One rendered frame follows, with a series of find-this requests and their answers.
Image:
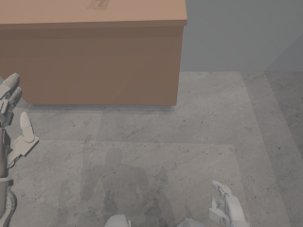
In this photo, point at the robot left hand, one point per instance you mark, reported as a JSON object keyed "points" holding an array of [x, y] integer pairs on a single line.
{"points": [[10, 95]]}

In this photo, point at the robot right hand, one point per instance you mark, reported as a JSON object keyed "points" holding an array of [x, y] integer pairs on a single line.
{"points": [[224, 213]]}

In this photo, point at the left robot thigh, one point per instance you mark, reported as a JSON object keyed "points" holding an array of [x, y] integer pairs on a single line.
{"points": [[118, 221]]}

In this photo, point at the counter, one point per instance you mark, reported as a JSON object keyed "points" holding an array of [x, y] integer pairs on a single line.
{"points": [[93, 52]]}

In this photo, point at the left robot forearm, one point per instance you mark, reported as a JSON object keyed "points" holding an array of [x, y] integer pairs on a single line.
{"points": [[8, 201]]}

